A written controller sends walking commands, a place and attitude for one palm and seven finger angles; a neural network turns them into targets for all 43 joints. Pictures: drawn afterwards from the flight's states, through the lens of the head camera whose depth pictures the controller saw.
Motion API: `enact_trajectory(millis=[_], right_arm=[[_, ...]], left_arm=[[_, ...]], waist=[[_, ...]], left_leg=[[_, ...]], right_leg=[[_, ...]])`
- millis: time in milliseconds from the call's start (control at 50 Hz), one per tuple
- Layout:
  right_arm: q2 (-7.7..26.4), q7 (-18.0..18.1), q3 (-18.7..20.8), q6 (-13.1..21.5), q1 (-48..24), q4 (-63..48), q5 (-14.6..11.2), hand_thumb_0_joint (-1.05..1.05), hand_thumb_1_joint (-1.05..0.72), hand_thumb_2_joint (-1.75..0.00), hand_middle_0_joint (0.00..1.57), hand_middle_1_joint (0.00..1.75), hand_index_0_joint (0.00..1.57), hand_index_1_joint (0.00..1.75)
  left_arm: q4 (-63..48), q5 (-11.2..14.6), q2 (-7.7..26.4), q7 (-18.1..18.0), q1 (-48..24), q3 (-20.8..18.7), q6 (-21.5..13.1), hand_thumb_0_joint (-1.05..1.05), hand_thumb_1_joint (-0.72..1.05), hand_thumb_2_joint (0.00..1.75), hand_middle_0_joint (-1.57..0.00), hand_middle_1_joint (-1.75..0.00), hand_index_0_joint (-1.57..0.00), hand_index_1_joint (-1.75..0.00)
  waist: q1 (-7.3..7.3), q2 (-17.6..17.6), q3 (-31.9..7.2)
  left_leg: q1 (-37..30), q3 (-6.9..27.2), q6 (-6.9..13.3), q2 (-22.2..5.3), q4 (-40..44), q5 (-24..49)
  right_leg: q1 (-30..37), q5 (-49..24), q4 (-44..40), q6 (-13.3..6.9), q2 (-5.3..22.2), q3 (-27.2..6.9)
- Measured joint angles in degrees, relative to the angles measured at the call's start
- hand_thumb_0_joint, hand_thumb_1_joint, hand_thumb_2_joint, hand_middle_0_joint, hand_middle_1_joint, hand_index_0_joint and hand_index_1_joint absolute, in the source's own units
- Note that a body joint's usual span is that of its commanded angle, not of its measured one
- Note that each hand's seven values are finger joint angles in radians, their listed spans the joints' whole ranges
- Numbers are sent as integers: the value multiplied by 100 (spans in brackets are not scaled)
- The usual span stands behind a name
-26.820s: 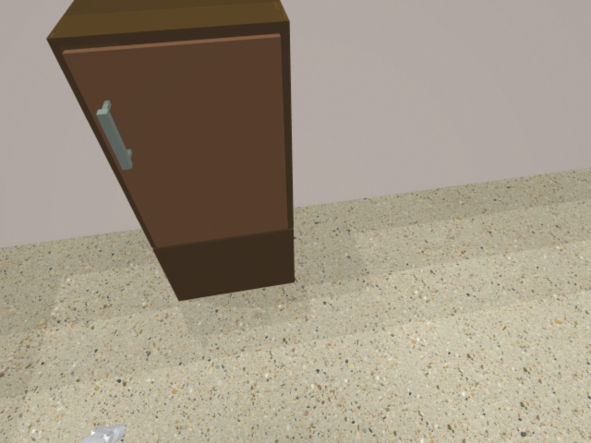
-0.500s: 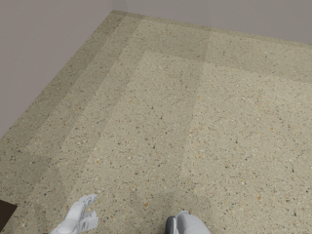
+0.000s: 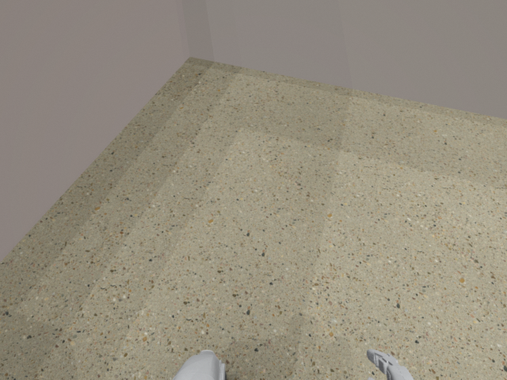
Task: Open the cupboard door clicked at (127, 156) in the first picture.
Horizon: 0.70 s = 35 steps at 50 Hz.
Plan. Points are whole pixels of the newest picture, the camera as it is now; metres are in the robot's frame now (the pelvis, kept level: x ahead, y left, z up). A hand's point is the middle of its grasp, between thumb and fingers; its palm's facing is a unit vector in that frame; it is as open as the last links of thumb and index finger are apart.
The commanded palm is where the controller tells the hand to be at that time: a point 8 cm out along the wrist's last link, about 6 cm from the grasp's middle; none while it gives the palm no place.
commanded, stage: walk to a spot facing it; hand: left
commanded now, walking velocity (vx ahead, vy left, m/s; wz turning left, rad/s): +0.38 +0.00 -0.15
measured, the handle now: out of the picture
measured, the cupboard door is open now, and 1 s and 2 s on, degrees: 45 45 45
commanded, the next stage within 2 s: turn to face it in 0.54 s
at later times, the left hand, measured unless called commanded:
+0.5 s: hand (200, 255) +0.37 +0.17 -0.16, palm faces -0.19 -0.95 -0.25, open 7.3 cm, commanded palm none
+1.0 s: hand (222, 238) +0.45 +0.13 -0.20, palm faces +0.01 -0.99 -0.15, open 7.3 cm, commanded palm none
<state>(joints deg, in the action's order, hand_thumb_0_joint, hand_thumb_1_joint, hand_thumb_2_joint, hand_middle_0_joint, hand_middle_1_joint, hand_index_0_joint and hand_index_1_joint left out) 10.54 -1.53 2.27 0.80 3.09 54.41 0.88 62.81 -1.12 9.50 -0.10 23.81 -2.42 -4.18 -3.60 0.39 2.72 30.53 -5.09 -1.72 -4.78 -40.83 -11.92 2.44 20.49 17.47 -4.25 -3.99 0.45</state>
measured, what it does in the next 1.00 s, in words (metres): walks ahead: left foot, then right foot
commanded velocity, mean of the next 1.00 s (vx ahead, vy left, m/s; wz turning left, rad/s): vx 0.20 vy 0.00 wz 0.08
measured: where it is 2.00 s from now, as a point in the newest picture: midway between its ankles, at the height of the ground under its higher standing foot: (297, 312)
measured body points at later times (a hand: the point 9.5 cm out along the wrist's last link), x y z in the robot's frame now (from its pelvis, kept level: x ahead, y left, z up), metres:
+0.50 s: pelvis +0.23 -0.02 -0.01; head +0.26 -0.04 +0.44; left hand +0.38 +0.22 -0.14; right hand +0.10 -0.23 -0.16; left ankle +0.14 +0.12 -0.74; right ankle +0.30 -0.14 -0.73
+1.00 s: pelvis +0.41 -0.04 -0.02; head +0.44 -0.02 +0.43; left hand +0.45 +0.19 -0.19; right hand +0.48 -0.30 -0.15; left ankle +0.49 +0.03 -0.74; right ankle +0.31 -0.15 -0.68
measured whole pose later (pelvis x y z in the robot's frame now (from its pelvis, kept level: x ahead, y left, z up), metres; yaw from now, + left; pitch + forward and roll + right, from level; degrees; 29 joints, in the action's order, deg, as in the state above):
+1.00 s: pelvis +0.41 -0.04 -0.02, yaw -2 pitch +0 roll -1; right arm 10.9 0.1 1.7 0.2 9.7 55.2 1.3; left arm 59.4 -0.8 10.7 -0.6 13.2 -3.0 0.9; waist 0.5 2.4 3.7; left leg 25.7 -5.9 4.6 -0.9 -38.7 -13.3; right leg -17.6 32.7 59.4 1.8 2.1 5.7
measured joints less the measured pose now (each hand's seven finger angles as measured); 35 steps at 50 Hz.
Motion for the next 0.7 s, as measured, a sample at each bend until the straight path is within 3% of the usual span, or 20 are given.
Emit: enact_trajectory(millis=[60,100,140,200,260,340,420,500,540,600,640,700], right_arm=[[-24,22,-60,171,-81,-81,40,0,-90,-90,20,30,20,30],[-66,81,-77,311,-38,-124,84,0,-90,-90,20,30,20,30],[-114,121,-105,340,179,-112,81,0,-90,-90,20,30,20,30],[-181,196,-111,344,642,90,69,0,-90,-90,20,30,20,30],[-111,286,-16,330,1077,364,24,-1,-93,-90,21,30,20,30],[30,236,12,245,1599,647,42,-1,-94,-90,21,30,20,30],[79,200,0,198,2005,800,77,0,-92,-90,20,30,20,30],[54,183,-50,156,2342,918,95,0,-91,-90,20,30,20,30],[15,156,-76,97,2378,1016,28,0,-91,-90,20,30,20,30],[-12,140,-76,-9,2101,1059,-44,0,-91,-90,20,30,20,30],[-39,155,-66,-26,1849,971,-45,1,-91,-90,20,30,20,30],[-112,165,-60,-12,1454,729,-34,1,-91,-90,20,30,20,30]], left_arm=[[165,17,-107,11,259,16,44,0,92,90,-20,-29,-20,-30],[258,58,-139,49,228,35,127,0,91,90,-20,-29,-20,-30],[255,30,-117,63,72,14,202,1,91,90,-20,-29,-20,-30],[63,-40,-43,112,-344,-67,280,1,91,90,-20,-29,-20,-30],[-236,-62,-17,157,-730,-120,312,1,91,90,-20,-29,-19,-30],[-461,-71,99,184,-1123,-189,377,1,93,90,-20,-29,-19,-30],[-557,-67,254,240,-1449,-213,420,1,93,90,-19,-29,-19,-30],[-644,-72,372,266,-1693,-193,352,1,92,90,-19,-29,-19,-30],[-690,-81,383,231,-1788,-190,174,1,92,90,-19,-29,-19,-30],[-692,10,263,117,-1756,-131,41,0,92,90,-19,-29,-19,-30],[-638,31,165,54,-1608,-79,43,0,92,90,-20,-29,-19,-30],[-496,45,66,-49,-1374,-90,38,0,94,90,-20,-29,-20,-30]], waist=[[5,60,22],[62,122,97],[96,192,118],[127,221,118],[146,170,104],[261,60,39],[474,-16,39],[631,-76,59],[615,-110,117],[616,-138,228],[614,-106,195],[621,-11,109]], left_leg=[[-610,-123,264,191,841,245],[-677,-229,463,217,505,154],[-915,-331,484,258,447,-196],[-1385,-373,389,319,914,-223],[-1856,-456,399,334,1453,-168],[-2391,-608,316,289,1943,-241],[-2785,-775,149,206,2099,-502],[-3003,-912,-118,2,1738,-1047],[-2600,-766,-100,-189,451,-1489],[-1546,-152,-5,-117,-1933,-1566],[-988,-30,-25,-123,-2386,-1312],[-416,30,-80,-165,-1916,-996]], right_leg=[[-73,561,885,103,85,-59],[-831,655,2948,128,170,-62],[-1645,561,4666,138,276,-73],[-2662,-22,5514,230,548,-10],[-3339,-452,5095,319,796,-30],[-3622,-974,3794,366,1011,97],[-3420,-1137,2639,331,1012,301],[-2805,-998,1774,165,801,532],[-2639,-780,1801,52,669,546],[-2311,-521,1797,96,544,590],[-1969,-580,1424,122,469,598],[-1517,-651,886,72,408,619]])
